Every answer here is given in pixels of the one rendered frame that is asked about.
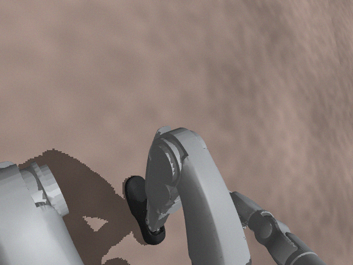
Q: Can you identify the right robot hand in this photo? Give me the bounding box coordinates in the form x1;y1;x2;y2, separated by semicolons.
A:
228;190;263;229

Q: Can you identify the right robot arm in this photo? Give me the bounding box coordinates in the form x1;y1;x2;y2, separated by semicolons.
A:
248;210;327;265

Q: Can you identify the right robot foot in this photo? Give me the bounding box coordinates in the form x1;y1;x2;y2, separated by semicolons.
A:
125;176;165;245

